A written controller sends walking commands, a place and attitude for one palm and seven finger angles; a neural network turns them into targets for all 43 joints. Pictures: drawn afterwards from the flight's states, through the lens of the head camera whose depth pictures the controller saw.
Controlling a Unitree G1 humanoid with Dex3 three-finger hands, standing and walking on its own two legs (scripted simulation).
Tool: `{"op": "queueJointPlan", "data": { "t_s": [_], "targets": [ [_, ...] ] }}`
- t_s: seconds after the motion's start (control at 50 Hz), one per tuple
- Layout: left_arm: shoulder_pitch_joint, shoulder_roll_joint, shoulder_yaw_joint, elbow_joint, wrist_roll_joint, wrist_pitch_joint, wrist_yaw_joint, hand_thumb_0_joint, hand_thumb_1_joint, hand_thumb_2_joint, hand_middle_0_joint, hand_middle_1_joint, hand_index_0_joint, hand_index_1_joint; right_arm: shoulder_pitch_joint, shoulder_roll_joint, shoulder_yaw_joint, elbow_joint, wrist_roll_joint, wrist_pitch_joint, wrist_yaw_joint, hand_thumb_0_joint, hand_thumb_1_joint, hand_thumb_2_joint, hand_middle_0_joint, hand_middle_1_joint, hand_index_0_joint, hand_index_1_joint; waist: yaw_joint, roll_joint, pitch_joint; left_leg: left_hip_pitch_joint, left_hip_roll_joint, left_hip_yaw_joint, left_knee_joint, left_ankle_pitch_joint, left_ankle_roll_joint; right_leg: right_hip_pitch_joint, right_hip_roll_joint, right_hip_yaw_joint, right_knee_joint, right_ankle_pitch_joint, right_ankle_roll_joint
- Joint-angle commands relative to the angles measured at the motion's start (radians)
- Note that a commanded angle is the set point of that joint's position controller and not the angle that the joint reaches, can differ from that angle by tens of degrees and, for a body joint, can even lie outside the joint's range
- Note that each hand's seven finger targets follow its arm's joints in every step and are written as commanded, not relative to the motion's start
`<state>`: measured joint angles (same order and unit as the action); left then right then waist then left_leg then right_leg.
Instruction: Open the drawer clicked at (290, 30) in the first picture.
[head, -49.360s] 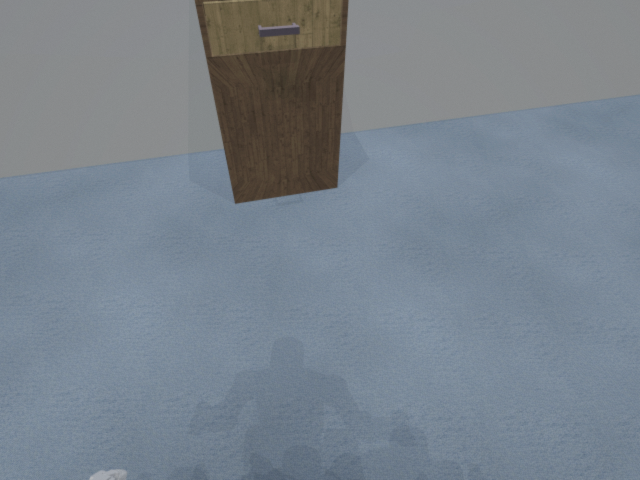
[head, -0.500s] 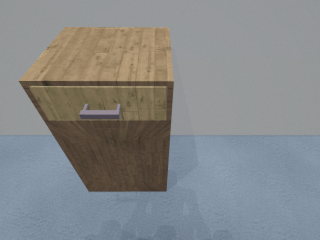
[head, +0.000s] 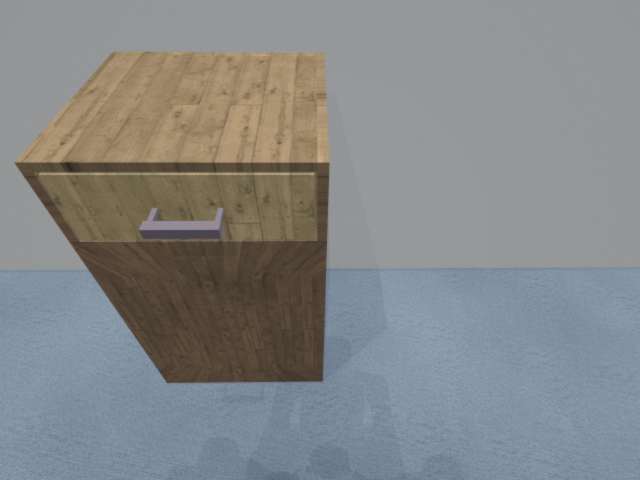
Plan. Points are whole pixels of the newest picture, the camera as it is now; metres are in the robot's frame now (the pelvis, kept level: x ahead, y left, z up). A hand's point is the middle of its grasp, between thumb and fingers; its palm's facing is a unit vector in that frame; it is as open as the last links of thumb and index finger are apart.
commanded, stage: come to a stop and stand still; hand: left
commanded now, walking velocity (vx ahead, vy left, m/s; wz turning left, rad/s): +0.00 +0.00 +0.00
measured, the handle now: (184, 221) +0.52 +0.27 -0.01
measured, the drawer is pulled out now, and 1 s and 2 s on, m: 0.00 0.00 0.00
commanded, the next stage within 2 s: look again from close up in 0.04 s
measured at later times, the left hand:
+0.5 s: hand out of the picture -0.01 +0.14 -0.17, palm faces +0.05 -0.99 -0.15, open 7.4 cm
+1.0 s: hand out of the picture +0.00 +0.15 -0.18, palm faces +0.09 -0.98 -0.19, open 7.4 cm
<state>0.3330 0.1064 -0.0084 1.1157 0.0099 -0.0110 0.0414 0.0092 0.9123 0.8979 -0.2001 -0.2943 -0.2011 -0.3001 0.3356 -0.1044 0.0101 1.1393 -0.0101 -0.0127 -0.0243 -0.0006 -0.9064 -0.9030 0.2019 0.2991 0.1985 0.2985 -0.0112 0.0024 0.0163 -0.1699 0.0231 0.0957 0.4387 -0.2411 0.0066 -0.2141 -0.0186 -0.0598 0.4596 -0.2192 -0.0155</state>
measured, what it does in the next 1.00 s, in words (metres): stands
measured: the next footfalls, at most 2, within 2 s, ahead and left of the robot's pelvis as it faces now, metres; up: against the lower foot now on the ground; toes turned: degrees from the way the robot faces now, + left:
right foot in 1.44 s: +0.05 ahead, -0.08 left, +0.00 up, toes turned +0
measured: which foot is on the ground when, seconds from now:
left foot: down 0.00-1.00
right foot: down 0.00-1.00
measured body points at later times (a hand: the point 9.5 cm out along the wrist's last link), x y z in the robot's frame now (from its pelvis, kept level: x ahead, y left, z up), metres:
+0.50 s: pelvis +0.01 +0.00 +0.00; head +0.01 -0.01 +0.45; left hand -0.01 +0.19 -0.16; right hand -0.01 -0.21 -0.16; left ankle +0.00 +0.11 -0.74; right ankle +0.02 -0.11 -0.74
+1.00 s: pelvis +0.01 +0.00 +0.00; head +0.02 -0.01 +0.45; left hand -0.01 +0.20 -0.16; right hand -0.01 -0.21 -0.17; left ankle +0.00 +0.11 -0.74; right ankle +0.02 -0.11 -0.74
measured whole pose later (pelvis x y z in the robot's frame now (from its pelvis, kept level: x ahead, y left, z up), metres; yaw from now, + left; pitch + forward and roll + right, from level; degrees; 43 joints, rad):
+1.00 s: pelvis +0.01 +0.00 +0.00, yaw +1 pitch -1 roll +1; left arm 0.33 0.10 0.02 1.09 0.02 -0.01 0.05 0.01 0.91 0.90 -0.20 -0.29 -0.20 -0.30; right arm 0.33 -0.12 -0.01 1.11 -0.01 0.01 -0.02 0.00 -0.91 -0.90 0.20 0.30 0.20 0.30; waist 0.01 0.01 0.03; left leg -0.18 0.02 0.08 0.47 -0.27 0.00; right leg -0.23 -0.02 -0.07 0.50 -0.26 -0.03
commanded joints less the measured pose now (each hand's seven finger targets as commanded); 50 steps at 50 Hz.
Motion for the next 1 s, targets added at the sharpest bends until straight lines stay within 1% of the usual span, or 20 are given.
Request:
{"op": "queueJointPlan", "data": {
  "t_s": [0.0, 0.02, 0.04, 0.1, 0.16, 0.26, 0.32, 0.36, 0.42, 0.5, 0.54, 0.58, 0.62, 0.7, 0.76, 0.82, 0.84, 0.88, 0.92, 0.98],
  "targets": [
    [0.065, 0.078, 0.017, -0.031, 0.0, -0.019, 0.001, 0.0, 0.9, 0.9, -0.2, -0.3, -0.2, -0.3, 0.083, -0.083, -0.012, -0.021, -0.002, -0.008, -0.005, 0.0, -0.9, -0.9, 0.2, 0.3, 0.2, 0.3, 0.004, -0.02, 0.079, -0.062, 0.076, -0.089, -0.108, -0.001, 0.019, -0.028, -0.081, 0.112, -0.122, 0.004, -0.026],
    [0.068, 0.074, 0.016, -0.03, 0.001, -0.017, 0.002, 0.0, 0.9, 0.9, -0.2, -0.3, -0.2, -0.3, 0.084, -0.078, -0.012, -0.019, -0.002, -0.008, -0.006, 0.0, -0.9, -0.9, 0.2, 0.3, 0.2, 0.3, 0.005, -0.001, 0.082, -0.064, 0.079, -0.091, -0.117, -0.006, 0.019, -0.027, -0.079, 0.109, -0.121, 0.008, -0.026],
    [0.073, 0.071, 0.016, -0.028, 0.0, -0.018, 0.002, 0.0, 0.9, 0.9, -0.2, -0.3, -0.2, -0.3, 0.08, -0.08, -0.011, -0.02, -0.002, -0.01, -0.006, 0.0, -0.9, -0.9, 0.2, 0.3, 0.2, 0.3, 0.007, 0.001, 0.079, -0.06, 0.08, -0.09, -0.115, 0.005, 0.019, -0.025, -0.079, 0.105, -0.118, 0.026, -0.024],
    [0.076, 0.07, 0.017, -0.025, 0.001, -0.022, 0.002, 0.0, 0.9, 0.9, -0.2, -0.3, -0.2, -0.3, 0.079, -0.082, -0.012, -0.02, -0.001, -0.013, -0.008, 0.0, -0.9, -0.9, 0.2, 0.3, 0.2, 0.3, 0.006, -0.018, 0.06, -0.045, 0.082, -0.087, -0.108, 0.047, 0.019, -0.006, -0.08, 0.106, -0.112, 0.07, -0.026],
    [0.083, 0.067, 0.016, -0.024, 0.001, -0.021, 0.002, 0.0, 0.9, 0.9, -0.2, -0.3, -0.2, -0.3, 0.073, -0.08, -0.011, -0.019, -0.001, -0.013, -0.008, 0.0, -0.9, -0.9, 0.2, 0.3, 0.2, 0.3, 0.01, 0.003, 0.071, -0.044, 0.084, -0.087, -0.114, 0.039, 0.018, -0.01, -0.079, 0.102, -0.114, 0.068, -0.024],
    [0.084, 0.064, 0.017, -0.021, 0.002, -0.021, 0.003, 0.0, 0.9, 0.9, -0.2, -0.3, -0.2, -0.3, 0.072, -0.078, -0.011, -0.019, -0.002, -0.012, -0.009, 0.0, -0.9, -0.9, 0.2, 0.3, 0.2, 0.3, 0.008, -0.007, 0.08, -0.041, 0.084, -0.086, -0.12, 0.044, 0.017, -0.011, -0.078, 0.101, -0.119, 0.071, -0.025],
    [0.082, 0.064, 0.015, -0.021, 0.002, -0.019, 0.003, 0.0, 0.9, 0.9, -0.2, -0.3, -0.2, -0.3, 0.073, -0.078, -0.009, -0.018, -0.001, -0.01, -0.009, 0.0, -0.9, -0.9, 0.2, 0.3, 0.2, 0.3, 0.007, 0.005, 0.09, -0.047, 0.086, -0.088, -0.131, 0.021, 0.015, -0.015, -0.074, 0.1, -0.122, 0.053, -0.025],
    [0.088, 0.062, 0.016, -0.02, 0.002, -0.02, 0.002, 0.0, 0.9, 0.9, -0.2, -0.3, -0.2, -0.3, 0.07, -0.08, -0.01, -0.018, -0.002, -0.011, -0.009, 0.0, -0.9, -0.9, 0.2, 0.3, 0.2, 0.3, 0.011, -0.003, 0.089, -0.041, 0.085, -0.086, -0.129, 0.029, 0.017, -0.015, -0.076, 0.1, -0.122, 0.061, -0.024],
    [0.088, 0.063, 0.016, -0.02, 0.002, -0.02, 0.002, 0.0, 0.9, 0.9, -0.2, -0.3, -0.2, -0.3, 0.076, -0.079, -0.01, -0.017, -0.002, -0.011, -0.009, 0.0, -0.9, -0.9, 0.2, 0.3, 0.2, 0.3, 0.009, -0.005, 0.081, -0.036, 0.086, -0.084, -0.129, 0.031, 0.016, -0.008, -0.075, 0.098, -0.123, 0.062, -0.024],
    [0.091, 0.062, 0.017, -0.02, 0.001, -0.025, 0.002, 0.0, 0.9, 0.9, -0.2, -0.3, -0.2, -0.3, 0.073, -0.08, -0.011, -0.015, -0.002, -0.015, -0.01, 0.0, -0.9, -0.9, 0.2, 0.3, 0.2, 0.3, 0.01, -0.017, 0.057, -0.017, 0.087, -0.083, -0.117, 0.079, 0.018, 0.008, -0.077, 0.101, -0.116, 0.112, -0.026],
    [0.09, 0.062, 0.017, -0.021, 0.001, -0.023, 0.003, 0.0, 0.9, 0.9, -0.2, -0.3, -0.2, -0.3, 0.077, -0.078, -0.01, -0.013, -0.001, -0.016, -0.01, 0.0, -0.9, -0.9, 0.2, 0.3, 0.2, 0.3, 0.011, -0.003, 0.058, -0.02, 0.089, -0.082, -0.123, 0.078, 0.017, 0.015, -0.076, 0.097, -0.115, 0.111, -0.026],
    [0.093, 0.062, 0.017, -0.019, 0.001, -0.024, 0.002, 0.0, 0.9, 0.9, -0.2, -0.3, -0.2, -0.3, 0.078, -0.078, -0.009, -0.012, -0.002, -0.015, -0.011, 0.0, -0.9, -0.9, 0.2, 0.3, 0.2, 0.3, 0.012, -0.013, 0.068, -0.024, 0.088, -0.081, -0.121, 0.079, 0.016, 0.012, -0.077, 0.099, -0.117, 0.112, -0.027],
    [0.09, 0.062, 0.017, -0.018, 0.001, -0.022, 0.003, 0.0, 0.9, 0.9, -0.2, -0.3, -0.2, -0.3, 0.078, -0.076, -0.008, -0.01, -0.002, -0.014, -0.011, 0.0, -0.9, -0.9, 0.2, 0.3, 0.2, 0.3, 0.012, -0.001, 0.081, -0.028, 0.088, -0.083, -0.126, 0.071, 0.015, 0.006, -0.074, 0.098, -0.119, 0.102, -0.027],
    [0.093, 0.063, 0.018, -0.018, 0.001, -0.024, 0.002, 0.0, 0.9, 0.9, -0.2, -0.3, -0.2, -0.3, 0.083, -0.075, -0.007, -0.009, -0.002, -0.016, -0.012, 0.0, -0.9, -0.9, 0.2, 0.3, 0.2, 0.3, 0.013, -0.003, 0.069, -0.025, 0.088, -0.083, -0.126, 0.077, 0.017, 0.016, -0.076, 0.098, -0.119, 0.106, -0.028],
    [0.095, 0.062, 0.018, -0.016, 0.001, -0.024, 0.003, 0.0, 0.9, 0.9, -0.2, -0.3, -0.2, -0.3, 0.084, -0.075, -0.007, -0.008, -0.003, -0.016, -0.012, 0.0, -0.9, -0.9, 0.2, 0.3, 0.2, 0.3, 0.014, -0.001, 0.077, -0.021, 0.089, -0.081, -0.126, 0.083, 0.016, 0.013, -0.075, 0.095, -0.119, 0.111, -0.028],
    [0.086, 0.081, 0.027, -0.028, 0.003, -0.023, 0.008, 0.0, 0.9, 0.9, -0.2, -0.3, -0.2, -0.3, 0.081, -0.082, -0.012, -0.018, -0.001, -0.006, -0.009, 0.0, -0.9, -0.9, 0.2, 0.3, 0.2, 0.3, 0.017, -0.003, 0.076, -0.037, 0.078, -0.074, -0.098, 0.099, 0.012, 0.02, -0.097, 0.113, -0.104, 0.142, -0.04],
    [0.083, 0.088, 0.033, -0.032, 0.003, -0.021, 0.01, 0.0, 0.9, 0.9, -0.2, -0.3, -0.2, -0.3, 0.077, -0.086, -0.014, -0.023, -0.002, -0.002, -0.008, 0.0, -0.9, -0.9, 0.2, 0.3, 0.2, 0.3, 0.019, 0.008, 0.074, -0.044, 0.076, -0.072, -0.087, 0.098, 0.011, 0.015, -0.108, 0.12, -0.096, 0.143, -0.045],
    [0.078, 0.109, 0.046, -0.046, 0.004, -0.019, 0.012, 0.0, 0.9, 0.9, -0.2, -0.3, -0.2, -0.3, 0.072, -0.091, -0.021, -0.04, -0.002, 0.006, -0.005, 0.0, -0.9, -0.9, 0.2, 0.3, 0.2, 0.3, 0.024, -0.013, 0.062, -0.07, 0.065, -0.063, -0.055, 0.081, 0.009, 0.02, -0.135, 0.147, -0.083, 0.148, -0.059],
    [0.073, 0.132, 0.059, -0.058, 0.006, -0.014, 0.015, 0.0, 0.9, 0.9, -0.2, -0.3, -0.2, -0.3, 0.066, -0.092, -0.029, -0.061, -0.002, 0.017, -0.002, 0.0, -0.9, -0.9, 0.2, 0.3, 0.2, 0.3, 0.024, -0.053, 0.058, -0.104, 0.044, -0.046, -0.009, 0.032, 0.001, 0.025, -0.178, 0.185, -0.091, 0.144, -0.079],
    [0.064, 0.166, 0.08, -0.077, 0.009, -0.005, 0.018, 0.0, 0.9, 0.9, -0.2, -0.3, -0.2, -0.3, 0.052, -0.087, -0.042, -0.089, -0.003, 0.031, 0.002, 0.0, -0.9, -0.9, 0.2, 0.3, 0.2, 0.3, 0.027, -0.133, 0.054, -0.137, 0.014, -0.026, 0.09, -0.039, -0.006, -0.005, -0.264, 0.262, -0.132, 0.128, -0.125]
  ]
}}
